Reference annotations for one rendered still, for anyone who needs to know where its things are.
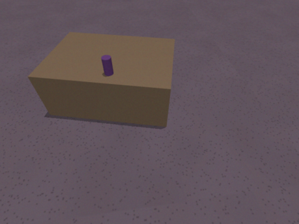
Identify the can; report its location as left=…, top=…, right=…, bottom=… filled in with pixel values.
left=101, top=55, right=114, bottom=76

